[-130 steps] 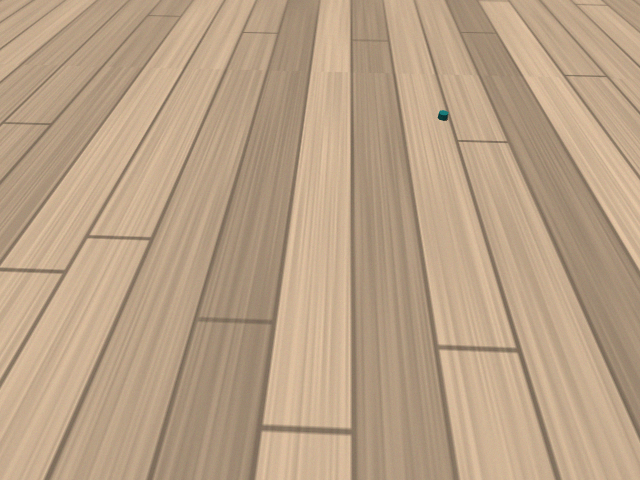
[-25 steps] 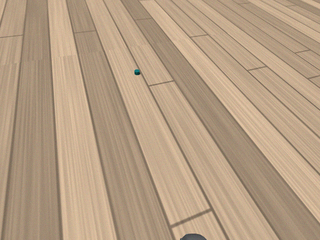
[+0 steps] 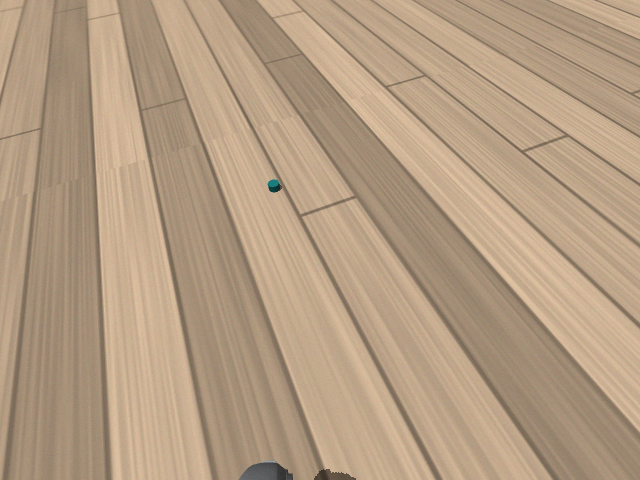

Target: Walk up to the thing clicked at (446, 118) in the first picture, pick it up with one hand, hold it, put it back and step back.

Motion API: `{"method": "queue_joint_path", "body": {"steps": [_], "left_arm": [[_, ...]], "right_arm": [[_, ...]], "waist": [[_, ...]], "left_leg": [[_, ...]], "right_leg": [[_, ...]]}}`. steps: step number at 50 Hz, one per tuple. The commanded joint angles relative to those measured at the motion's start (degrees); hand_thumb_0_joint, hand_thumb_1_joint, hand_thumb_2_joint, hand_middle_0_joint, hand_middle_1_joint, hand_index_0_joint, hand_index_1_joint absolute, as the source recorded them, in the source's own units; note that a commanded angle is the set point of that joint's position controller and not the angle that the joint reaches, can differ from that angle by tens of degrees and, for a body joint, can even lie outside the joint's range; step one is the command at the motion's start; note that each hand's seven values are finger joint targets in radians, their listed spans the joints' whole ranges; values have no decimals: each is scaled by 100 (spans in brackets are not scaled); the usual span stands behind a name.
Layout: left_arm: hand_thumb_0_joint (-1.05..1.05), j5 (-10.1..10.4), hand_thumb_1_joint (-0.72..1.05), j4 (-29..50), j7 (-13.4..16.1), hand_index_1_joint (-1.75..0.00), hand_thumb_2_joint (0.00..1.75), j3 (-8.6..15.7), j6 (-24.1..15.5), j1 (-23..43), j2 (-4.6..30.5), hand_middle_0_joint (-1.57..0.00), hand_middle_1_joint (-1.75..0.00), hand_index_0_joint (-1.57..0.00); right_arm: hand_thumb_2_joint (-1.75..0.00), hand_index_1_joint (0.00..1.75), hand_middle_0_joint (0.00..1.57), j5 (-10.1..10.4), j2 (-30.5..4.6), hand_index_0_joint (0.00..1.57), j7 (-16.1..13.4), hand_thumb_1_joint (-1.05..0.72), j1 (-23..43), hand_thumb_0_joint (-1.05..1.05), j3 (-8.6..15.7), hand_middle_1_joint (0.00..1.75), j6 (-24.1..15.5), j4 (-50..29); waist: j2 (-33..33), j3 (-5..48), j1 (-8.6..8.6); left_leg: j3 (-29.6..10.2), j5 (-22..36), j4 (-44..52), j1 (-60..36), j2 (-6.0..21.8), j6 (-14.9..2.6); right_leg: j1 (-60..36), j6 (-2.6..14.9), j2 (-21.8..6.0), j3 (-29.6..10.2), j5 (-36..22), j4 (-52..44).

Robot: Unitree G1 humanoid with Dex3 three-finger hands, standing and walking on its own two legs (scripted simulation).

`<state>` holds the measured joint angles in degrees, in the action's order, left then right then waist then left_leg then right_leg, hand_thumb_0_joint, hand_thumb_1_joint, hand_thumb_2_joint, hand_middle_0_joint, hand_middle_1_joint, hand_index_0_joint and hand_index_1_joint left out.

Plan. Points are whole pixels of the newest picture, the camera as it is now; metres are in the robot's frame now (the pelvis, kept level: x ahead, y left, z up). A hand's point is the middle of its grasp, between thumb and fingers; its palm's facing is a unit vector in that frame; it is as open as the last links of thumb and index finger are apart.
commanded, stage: walk up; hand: left
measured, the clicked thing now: (273, 185) +1.44 +0.32 -0.76
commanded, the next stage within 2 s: none
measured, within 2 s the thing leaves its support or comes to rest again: neither
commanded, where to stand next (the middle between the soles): +1.06 +0.07 m, yaw +1 degrees
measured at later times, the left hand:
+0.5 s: hand (150, 362) +0.33 +0.32 -0.14, palm faces -0.07 -0.94 -0.34, open 7.4 cm
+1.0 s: hand (186, 268) +0.51 +0.30 -0.13, palm faces +0.04 -0.92 -0.39, open 7.4 cm
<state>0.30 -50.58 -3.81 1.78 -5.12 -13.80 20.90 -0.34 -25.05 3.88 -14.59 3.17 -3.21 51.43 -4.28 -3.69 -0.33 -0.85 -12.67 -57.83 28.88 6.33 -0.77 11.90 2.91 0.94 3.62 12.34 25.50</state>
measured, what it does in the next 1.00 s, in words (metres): walks ahead: left foot, then right foot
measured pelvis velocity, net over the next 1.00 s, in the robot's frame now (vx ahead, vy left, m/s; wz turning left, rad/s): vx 0.49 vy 0.02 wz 0.06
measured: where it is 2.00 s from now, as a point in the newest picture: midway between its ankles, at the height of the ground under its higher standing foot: (329, 291)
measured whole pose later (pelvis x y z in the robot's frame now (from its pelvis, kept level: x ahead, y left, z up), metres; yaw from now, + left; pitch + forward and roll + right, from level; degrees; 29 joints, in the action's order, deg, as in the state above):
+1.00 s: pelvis +0.49 +0.02 +0.00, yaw +3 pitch -2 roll -1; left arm -0.7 -50.3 -2.9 2.7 -5.3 -17.9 23.1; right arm -1.2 -24.7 4.8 -14.3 3.6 -2.0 52.3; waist -3.2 -4.5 -1.9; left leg 0.4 -10.8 -40.5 29.0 5.4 -0.2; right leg 7.4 1.0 -1.9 7.6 15.7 25.1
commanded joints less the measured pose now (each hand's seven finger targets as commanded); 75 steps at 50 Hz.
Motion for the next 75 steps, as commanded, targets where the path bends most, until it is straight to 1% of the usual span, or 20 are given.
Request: {"method": "queue_joint_path", "body": {"steps": [1, 4, 10, 11, 13, 18, 23, 29, 32, 33, 34, 35, 40, 48, 54, 55, 57, 62, 67, 75], "left_arm": [[0, -36, 90, 439, 146, -30, 90, 627, -242, -86, 1826, -20, -30, -20], [0, -58, 90, 372, 139, -30, 90, 603, -220, -365, 1790, -20, -30, -20], [0, -54, 90, 401, 202, -30, 90, 508, -132, -290, 1827, -20, -30, -20], [0, -40, 90, 414, 218, -30, 90, 410, -109, -448, 1579, -20, -30, -20], [0, 109, 90, 461, 302, -30, 90, 361, -68, -731, 1476, -20, -30, -20], [0, 55, 90, 24, 151, -30, 90, 325, 7, -803, 1622, -20, -30, -20], [0, -80, 90, 262, -9, -30, 90, 366, 32, -73, 1432, -20, -30, -20], [0, -76, 90, 214, -58, -30, 90, 458, 8, 261, 1329, -20, -30, -20], [0, -99, 90, -56, 42, -30, 90, 626, -70, -556, 1644, -20, -30, -20], [0, -148, 90, -129, 127, -30, 90, 758, -135, -1196, 2008, -20, -30, -20], [0, -97, 90, -63, 179, -30, 90, 824, -161, -1382, 2542, -20, -30, -20], [0, -20, 90, 19, 195, -30, 90, 746, -135, -1084, 2460, -20, -30, -20], [0, 1, 90, 301, 232, -30, 90, 521, -152, -60, 1736, -20, -30, -20], [0, -62, 90, 392, 203, -30, 90, 590, -177, -467, 1796, -20, -30, -20], [0, -88, 90, 495, 221, -30, 90, 472, -95, -106, 1798, -20, -30, -20], [0, -83, 90, 479, 226, -30, 90, 356, -76, -353, 1498, -20, -30, -20], [0, 12, 90, 482, 298, -30, 90, 338, -14, -645, 1484, -20, -30, -20], [0, 31, 90, 15, 222, -30, 90, 341, 73, -875, 1549, -20, -30, -20], [0, -92, 90, 228, 55, -30, 90, 347, 100, -286, 1385, -20, -30, -20], [0, -104, 90, 7, 54, -30, 90, 479, -35, -523, 1415, -20, -30, -20]], "right_arm": [[-90, 30, 20, -96, -1020, 20, 94, -90, 107, 0, 353, 30, -77, -399], [-90, 30, 20, -119, -816, 20, 143, -90, 708, 0, 303, 30, -162, -586], [-90, 30, 20, -96, -1058, 20, 92, -90, -61, 0, 480, 30, -208, -292], [-90, 30, 20, -171, -1328, 20, 22, -90, -876, 0, 580, 30, -241, -100], [-90, 30, 20, -38, -2073, 20, -87, -90, -1323, 0, 778, 30, -275, -267], [-90, 30, 20, 106, -1304, 20, -173, -90, -49, 0, 417, 30, -289, -520], [-90, 30, 20, 29, -1426, 20, -119, -90, -242, 0, 445, 30, -357, -583], [-90, 30, 20, 53, -1406, 20, -95, -90, -4, 0, 433, 30, -266, -674], [-90, 30, 20, 7, -1117, 20, -133, -90, -76, 0, 300, 30, -224, -712], [-90, 30, 20, 18, -764, 20, -123, -90, -292, 0, 173, 30, -245, -755], [-90, 30, 20, 59, -811, 20, -139, -90, -383, 0, 170, 30, -225, -796], [-90, 30, 20, 10, -1233, 20, -219, -90, -121, 0, 280, 30, -158, -650], [-90, 30, 20, 33, -1072, 20, -109, -90, -685, 0, 287, 30, -53, -109], [-90, 30, 20, -106, -870, 20, 89, -90, 368, 0, 310, 30, -69, -435], [-90, 30, 20, -94, -1086, 20, 45, -90, -468, 0, 471, 30, -150, -199], [-90, 30, 20, -117, -1379, 20, -33, -90, -1126, 0, 587, 30, -192, -5], [-90, 30, 20, 33, -2106, 20, -137, -90, -1232, 0, 742, 30, -232, -286], [-90, 30, 20, 60, -1314, 20, -219, -90, -244, 0, 410, 30, -265, -521], [-90, 30, 20, -5, -1449, 20, -191, -90, -331, 0, 458, 30, -288, -619], [-90, 30, 20, 10, -1273, 20, -146, -90, 30, 0, 353, 30, -171, -784]], "waist": [[947, 66, -145], [996, 4, -328], [427, 416, 249], [-102, 859, 612], [-1097, 1501, 707], [-284, 218, -1], [-370, 45, 208], [-300, 77, 66], [546, 475, -452], [1747, 818, -738], [2255, 895, -746], [1498, 624, -687], [1412, 192, 2], [1049, 39, -337], [564, 343, 405], [-356, 743, 685], [-1026, 1036, 648], [-337, 162, 42], [-418, 64, 219], [194, 285, -255]], "left_leg": [[-22, 240, 1106, 592, 231, 220], [204, 727, 2143, 159, 111, 152], [612, 419, 2775, -2194, -414, -264], [235, -61, 2906, -3257, -259, -577], [-3930, -945, 4167, -4504, 1981, -1630], [-820, 51, 4381, -1934, 1009, -1052], [-508, 259, 4457, -1962, 980, -1379], [-99, 21, 3956, -1486, 689, -966], [202, 128, 2256, -640, 341, -651], [665, -227, 406, 4, -241, -426], [459, -1673, -741, 1075, -897, -205], [-194, -1733, -1235, 1128, -545, -194], [-323, -429, -234, 201, -182, -41], [195, 332, 1988, 58, -30, 93], [520, 143, 2567, -2237, -359, -187], [96, -571, 2956, -3172, -253, -415], [-3873, -1296, 4329, -3748, 1915, -1481], [-945, 662, 4109, -1946, 1060, -1118], [-635, 54, 4319, -2082, 1033, -1383], [53, -247, 3046, -1085, 547, -833]], "right_leg": [[-278, 985, -1481, -1207, 630, -1530], [-348, 797, -1273, -762, -481, -1177], [132, 559, -1169, -361, -1669, 562], [688, 355, -832, -143, -1760, 2062], [2826, 26, 268, -459, 1829, 4556], [1909, -125, -741, -699, 616, 3642], [1952, -315, -880, -312, 346, 1996], [694, -189, -475, 58, -597, 836], [-1215, 8, -339, -83, 27, 527], [-1895, 232, -1228, -1367, 1238, -231], [-2219, 823, -2650, -4068, 1802, -1337], [-1664, 1187, -2832, -4327, 1935, -1285], [-231, 780, -1558, -1253, 193, -1231], [-401, 871, -1604, -626, 242, -1151], [606, 592, -1413, -243, -432, 437], [1045, 387, -960, 165, -847, 2104], [2788, 31, -24, -403, 1954, 4323], [1955, -112, -709, -720, 773, 3599], [2005, -284, -815, -341, 454, 2146], [-320, -150, -317, 81, -378, 485]]}}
